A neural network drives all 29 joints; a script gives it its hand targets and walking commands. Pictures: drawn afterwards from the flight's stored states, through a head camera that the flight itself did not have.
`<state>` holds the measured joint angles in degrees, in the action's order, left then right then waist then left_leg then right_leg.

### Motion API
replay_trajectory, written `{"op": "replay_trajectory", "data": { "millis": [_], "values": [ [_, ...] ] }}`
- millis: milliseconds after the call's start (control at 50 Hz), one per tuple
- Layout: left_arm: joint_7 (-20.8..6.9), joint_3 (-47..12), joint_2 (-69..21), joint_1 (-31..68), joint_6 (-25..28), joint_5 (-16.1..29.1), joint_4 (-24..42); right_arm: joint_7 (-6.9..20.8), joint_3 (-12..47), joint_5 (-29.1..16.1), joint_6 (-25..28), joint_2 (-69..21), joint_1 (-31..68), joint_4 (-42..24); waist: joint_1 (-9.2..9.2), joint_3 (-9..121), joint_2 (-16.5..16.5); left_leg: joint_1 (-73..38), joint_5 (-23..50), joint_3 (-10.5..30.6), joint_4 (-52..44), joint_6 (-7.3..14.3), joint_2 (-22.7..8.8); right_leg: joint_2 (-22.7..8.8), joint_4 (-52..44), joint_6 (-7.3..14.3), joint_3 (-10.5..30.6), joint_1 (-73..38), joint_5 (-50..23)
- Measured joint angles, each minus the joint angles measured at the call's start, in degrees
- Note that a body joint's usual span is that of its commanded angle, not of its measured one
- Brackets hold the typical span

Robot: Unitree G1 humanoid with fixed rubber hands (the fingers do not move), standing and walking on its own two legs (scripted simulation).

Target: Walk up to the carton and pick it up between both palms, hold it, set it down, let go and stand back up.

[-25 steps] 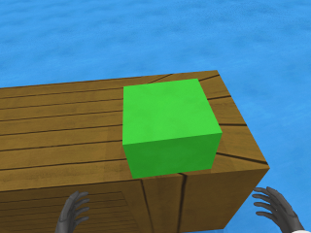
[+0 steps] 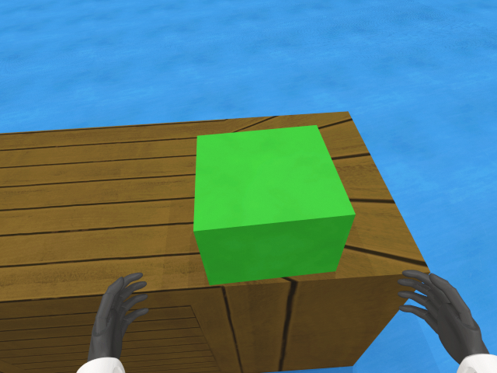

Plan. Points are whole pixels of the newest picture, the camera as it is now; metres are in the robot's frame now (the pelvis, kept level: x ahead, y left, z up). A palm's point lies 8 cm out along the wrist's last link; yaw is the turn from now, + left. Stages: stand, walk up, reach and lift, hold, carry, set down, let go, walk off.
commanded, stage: reach and lift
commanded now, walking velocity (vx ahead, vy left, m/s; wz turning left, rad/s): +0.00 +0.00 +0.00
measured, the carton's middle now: (265, 202) +0.43 +0.01 +0.02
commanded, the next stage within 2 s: none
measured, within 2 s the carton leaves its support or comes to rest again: neither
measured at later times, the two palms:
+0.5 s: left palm (108, 276) +0.24 +0.23 +0.09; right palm (438, 263) +0.27 -0.24 +0.07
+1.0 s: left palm (107, 218) +0.31 +0.24 +0.13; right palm (420, 200) +0.35 -0.23 +0.11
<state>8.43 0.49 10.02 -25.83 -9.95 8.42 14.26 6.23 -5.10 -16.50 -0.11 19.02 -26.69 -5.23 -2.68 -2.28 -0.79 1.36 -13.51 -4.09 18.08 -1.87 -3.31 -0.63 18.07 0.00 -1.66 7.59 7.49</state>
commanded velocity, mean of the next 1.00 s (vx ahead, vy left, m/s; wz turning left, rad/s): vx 0.00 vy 0.00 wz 0.00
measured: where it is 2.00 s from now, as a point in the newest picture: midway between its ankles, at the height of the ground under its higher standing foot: outside the picture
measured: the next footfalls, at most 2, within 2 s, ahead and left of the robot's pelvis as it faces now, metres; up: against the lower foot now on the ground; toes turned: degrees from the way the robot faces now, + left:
none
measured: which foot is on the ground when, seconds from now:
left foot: down 0.00-1.00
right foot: down 0.00-1.00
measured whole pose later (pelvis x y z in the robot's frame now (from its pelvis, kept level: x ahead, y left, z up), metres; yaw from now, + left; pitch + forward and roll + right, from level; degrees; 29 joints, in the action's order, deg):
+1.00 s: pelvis +0.00 +0.00 +0.00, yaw +0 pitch +1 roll +0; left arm 4.5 11.9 14.5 14.1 -40.0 11.2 8.8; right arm 1.3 -1.6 -26.3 -19.0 27.9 18.1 11.8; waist -2.8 -1.4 -1.0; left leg 6.3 -13.0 -4.3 18.2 -1.8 -3.4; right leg -0.5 17.5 0.0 -1.3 12.3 6.5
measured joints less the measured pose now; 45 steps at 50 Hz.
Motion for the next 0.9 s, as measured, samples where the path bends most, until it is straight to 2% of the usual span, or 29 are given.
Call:
{"op": "replay_trajectory", "data": {
  "millis": [200,540,900],
  "values": [
    [-0.2,1.8,1.1,6.5,-4.0,2.0,-1.2,-1.6,0.1,-1.5,-3.2,0.8,7.2,0.8,0.03,0.6,-0.1,1.0,0.2,-0.1,0.1,-0.2,-0.1,0.1,0.9,0.2,0.2,1.5,0.2],
    [-2.5,6.7,2.9,21.6,-18.4,3.5,-0.2,-3.8,0.8,-5.0,-12.4,4.4,24.1,4.9,-0.33,0.7,-0.4,2.7,1.3,-0.6,-1.2,0.1,0.3,-0.2,-0.2,0.0,0.7,3.4,-1.0],
    [-3.8,10.7,4.0,35.5,-28.6,2.8,-2.5,-4.8,3.0,-9.5,-17.9,8.3,40.1,13.7,-0.12,0.7,-0.3,4.0,0.6,-0.4,-0.1,0.0,-0.1,0.2,-0.6,0.0,0.5,3.9,-1.0]
  ]
}}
